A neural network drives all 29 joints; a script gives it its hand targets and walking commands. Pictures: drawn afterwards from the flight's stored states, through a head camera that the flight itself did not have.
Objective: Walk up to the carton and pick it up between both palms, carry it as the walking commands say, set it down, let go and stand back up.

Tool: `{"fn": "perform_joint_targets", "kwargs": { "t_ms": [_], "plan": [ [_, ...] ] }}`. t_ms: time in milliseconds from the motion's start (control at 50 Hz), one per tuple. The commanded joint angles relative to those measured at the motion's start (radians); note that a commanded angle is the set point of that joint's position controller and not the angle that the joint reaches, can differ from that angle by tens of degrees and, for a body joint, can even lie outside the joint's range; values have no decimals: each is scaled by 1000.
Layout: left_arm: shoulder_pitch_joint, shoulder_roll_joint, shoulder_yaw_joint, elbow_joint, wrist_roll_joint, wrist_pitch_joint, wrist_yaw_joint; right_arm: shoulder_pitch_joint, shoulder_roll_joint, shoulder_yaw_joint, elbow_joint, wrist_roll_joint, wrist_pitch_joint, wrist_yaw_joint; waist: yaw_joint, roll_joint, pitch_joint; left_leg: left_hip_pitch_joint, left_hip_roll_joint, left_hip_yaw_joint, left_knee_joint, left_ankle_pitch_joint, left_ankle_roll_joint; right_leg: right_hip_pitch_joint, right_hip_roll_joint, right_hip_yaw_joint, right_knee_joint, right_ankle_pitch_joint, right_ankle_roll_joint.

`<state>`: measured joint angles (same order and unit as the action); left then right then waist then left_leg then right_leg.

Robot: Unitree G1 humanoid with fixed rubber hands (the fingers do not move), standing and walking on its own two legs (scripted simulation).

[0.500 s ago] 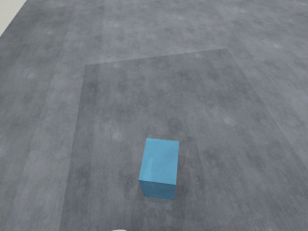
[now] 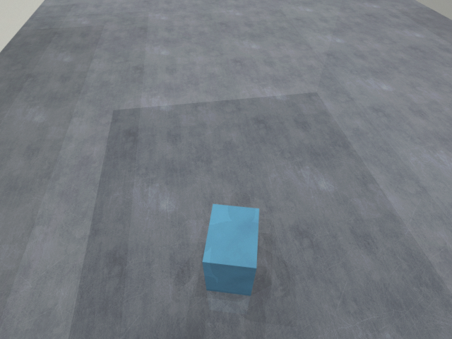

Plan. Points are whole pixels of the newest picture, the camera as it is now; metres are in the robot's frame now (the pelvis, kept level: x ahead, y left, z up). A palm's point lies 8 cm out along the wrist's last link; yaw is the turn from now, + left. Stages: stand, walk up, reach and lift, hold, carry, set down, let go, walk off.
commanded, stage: walk up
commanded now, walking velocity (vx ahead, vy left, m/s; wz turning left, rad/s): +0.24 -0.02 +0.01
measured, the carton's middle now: (232, 250) +0.56 -0.01 -0.62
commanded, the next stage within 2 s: none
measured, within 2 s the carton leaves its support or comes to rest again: neither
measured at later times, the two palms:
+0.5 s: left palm out of the picture -0.03 +0.27 -0.11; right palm out of the picture +0.13 -0.20 -0.13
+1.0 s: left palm out of the picture +0.07 +0.28 -0.13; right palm out of the picture +0.09 -0.19 -0.14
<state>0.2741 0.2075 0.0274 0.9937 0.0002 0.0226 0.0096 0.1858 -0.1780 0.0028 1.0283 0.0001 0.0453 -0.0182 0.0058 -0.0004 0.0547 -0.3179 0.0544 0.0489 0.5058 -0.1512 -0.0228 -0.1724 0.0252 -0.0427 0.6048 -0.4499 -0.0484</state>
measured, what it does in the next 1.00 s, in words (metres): steps on the spot: left foot, then right foot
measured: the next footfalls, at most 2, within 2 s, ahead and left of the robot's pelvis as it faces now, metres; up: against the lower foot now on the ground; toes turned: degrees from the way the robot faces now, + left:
left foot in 0.54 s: +0.18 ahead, +0.16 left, +0.00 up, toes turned +4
right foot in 0.90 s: +0.10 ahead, -0.06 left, +0.00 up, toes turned -2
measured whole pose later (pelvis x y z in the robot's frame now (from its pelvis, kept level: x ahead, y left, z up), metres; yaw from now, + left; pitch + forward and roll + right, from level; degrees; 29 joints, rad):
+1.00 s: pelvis +0.06 +0.03 +0.01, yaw +0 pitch -1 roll +1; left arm 0.26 0.20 0.03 1.04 0.00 0.01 0.02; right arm 0.22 -0.16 0.00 1.03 0.00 0.04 -0.03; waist 0.01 0.02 0.03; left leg -0.36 0.04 0.07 0.53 -0.21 0.02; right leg -0.25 0.02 -0.04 0.54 -0.29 -0.05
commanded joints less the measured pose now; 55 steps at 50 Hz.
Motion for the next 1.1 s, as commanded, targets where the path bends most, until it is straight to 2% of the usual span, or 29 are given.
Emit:
{"fn": "perform_joint_targets", "kwargs": {
  "t_ms": [0, 20, 40, 60, 80, 120, 200, 320, 400, 440, 460, 480, 500, 520, 540, 560, 580, 600, 620, 660, 740, 800, 840, 860, 900, 920, 960, 1020, 1080],
  "plan": [
    [238, 205, 36, 37, 29, -1, 1, -187, -110, -77, -165, -38, 2, 11, 104, -276, 201, -485, -13, -39, 350, -263, -20, -69, -462, 643, -696, -655, -59],
    [149, 182, 34, -3, 26, -16, 16, -157, -132, -85, -139, -47, 0, 17, 71, -168, 236, -385, -4, -122, 395, -178, -18, -183, -453, 618, -693, -534, -31],
    [129, 172, 22, -12, 22, -36, 19, -109, -115, -84, -107, -49, 2, 25, 49, -65, 242, -353, 7, -127, 410, -140, -22, -148, -416, 575, -648, -403, -6],
    [125, 147, 20, -15, 17, -50, 20, -77, -107, -89, -90, -49, 1, 33, 33, -51, 200, -350, 14, -111, 433, -91, -31, -94, -379, 517, -620, -279, 13],
    [144, 162, 32, -10, 22, -63, 26, -58, -130, -96, -67, -57, 8, 41, 39, 13, 175, -357, 30, -128, 458, -46, -38, -60, -386, 503, -582, -196, 33],
    [186, 150, 29, 2, 19, -77, 25, -47, -123, -87, -56, -54, 10, 49, 49, -33, 125, -344, 46, -112, 438, -11, -46, 25, -363, 452, -547, -88, 44],
    [271, 95, 22, 23, 20, -85, 18, -75, -102, -71, -66, -47, -4, 45, 68, -120, 91, -337, 51, -69, 366, -25, -51, 143, -341, 375, -513, 95, 4],
    [366, 125, 34, 46, 27, -88, 27, -122, -81, -49, -91, -40, -30, 33, 104, -139, 6, -326, 28, -12, 240, -137, -30, 304, -357, 301, -369, 651, -80],
    [328, 143, 35, 40, 35, -75, 33, -115, -55, -38, -101, -32, -47, 29, 97, -159, -1, -252, 12, 26, 166, -213, -17, 264, -364, 266, -307, 766, -126],
    [278, 153, 30, 30, 37, -71, 36, -68, -45, -36, -93, -23, -52, 26, 68, -182, -6, -160, 0, 46, 84, -185, -4, 204, -355, 242, -277, 791, -114],
    [224, 154, 25, 17, 31, -69, 33, -12, -43, -36, -75, -19, -58, 22, 27, -174, -30, -46, -18, 68, -44, -112, 7, 162, -314, 188, -228, 784, -85],
    [211, 131, 16, 23, 18, -67, 30, 84, -65, -39, -40, -14, -74, 14, -25, -124, -95, 138, -5, 53, -189, 45, 8, 130, -237, 119, -109, 795, -39],
    [223, 86, 4, 24, 4, -71, 24, 199, -142, -53, -17, -17, -97, 5, -74, -31, -217, 341, 134, -54, -172, 262, 30, 50, -134, 48, 25, 576, 10],
    [298, 35, 8, 18, 4, -56, 31, 214, -261, -81, -22, -16, -103, -5, -48, 222, -223, 468, 391, -326, -113, 998, 87, -167, -7, -26, 168, 33, 65],
    [289, 16, -5, 12, 3, -37, 29, 213, -221, -62, 5, -3, -93, -4, -35, 194, -200, 461, 351, -272, -61, 1172, 166, -181, -26, 52, 166, -142, 54],
    [236, 19, -8, -19, -3, -32, 25, 204, -178, -53, 6, -8, -87, -8, -42, 178, -178, 415, 315, -213, -59, 1119, 194, -193, -17, 52, 186, -108, 65],
    [216, 44, -2, -13, -11, -29, 23, 167, -157, -47, 7, -15, -80, -13, -29, 167, -137, 300, 269, -166, -88, 915, 182, -170, -6, 47, 207, -67, 57],
    [220, 17, -10, 2, -6, -25, 19, 132, -139, -44, -13, -21, -74, -19, -21, 218, -127, 299, 245, -159, -114, 787, 170, -173, -7, 45, 185, -45, 53],
    [232, 16, -15, 22, -4, -16, 13, 115, -133, -41, -18, -19, -71, -24, -10, 216, -147, 291, 234, -150, -122, 707, 167, -147, -18, 52, 177, -35, 55],
    [224, 29, -5, 45, -2, 3, 14, 134, -149, -46, -26, -16, -68, -29, -15, 181, -155, 267, 251, -191, -138, 543, 172, -151, -12, 47, 178, -33, 59],
    [138, 11, -8, 37, -2, 16, 11, 73, -139, -57, -38, -21, -45, -30, -5, 193, -92, 85, 224, -192, -232, 73, 182, -125, -12, 21, 110, 9, 50],
    [126, 1, -20, 52, 0, 11, 11, 21, -148, -68, -60, -19, -26, -24, 11, 186, -66, -19, 203, -195, -264, -216, 153, -57, -12, 7, -21, 127, 40],
    [135, 12, -28, 64, -1, -2, 12, 21, -141, -68, -56, -12, -15, -19, 21, 167, -69, -64, 176, -184, -254, -263, 121, 19, -22, 8, -134, 185, 26],
    [132, 27, -31, 62, 3, -12, 13, 36, -119, -61, -49, -3, -11, -16, 18, 117, -71, -80, 145, -157, -224, -288, 97, 39, -59, 51, -213, 141, 10],
    [70, 98, -23, 38, 13, -26, 11, 58, -54, -45, -41, -1, -5, -4, -9, -102, -27, -78, 0, -12, -46, -202, 41, -48, -230, 306, -447, -99, -39],
    [-1, 133, -11, 28, 14, -25, 11, 57, -60, -53, -38, -7, -4, -2, -26, -151, 33, -16, -28, 23, 25, -183, 32, -164, -277, 340, -485, -121, -62],
    [-24, 100, -13, 28, 18, -37, 12, 76, -61, -61, -37, -14, -8, 0, -36, -129, 28, 23, -21, 3, 45, -136, 35, -144, -246, 289, -457, 37, -73],
    [30, 84, -13, 49, 8, -56, 17, 76, -54, -56, -35, -15, -32, 2, -31, -86, -79, 64, -3, 4, -76, -26, 34, 10, -211, 196, -349, 426, -58],
    [53, 71, -14, 49, 5, -61, 17, 81, -67, -54, -28, -12, -49, 0, -20, -51, -151, 146, 38, -8, -124, 87, 39, 52, -176, 133, -277, 521, -34]
  ]
}}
